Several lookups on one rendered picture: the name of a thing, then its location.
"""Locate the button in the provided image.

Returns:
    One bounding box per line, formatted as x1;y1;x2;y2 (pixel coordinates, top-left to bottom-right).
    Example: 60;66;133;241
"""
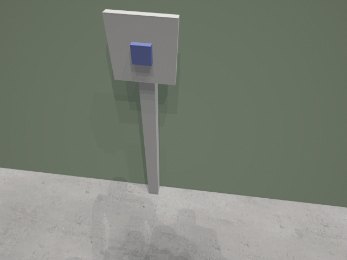
130;42;153;66

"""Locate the panel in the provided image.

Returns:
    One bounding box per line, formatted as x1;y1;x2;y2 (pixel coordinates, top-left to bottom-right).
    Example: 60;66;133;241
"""
102;9;179;194

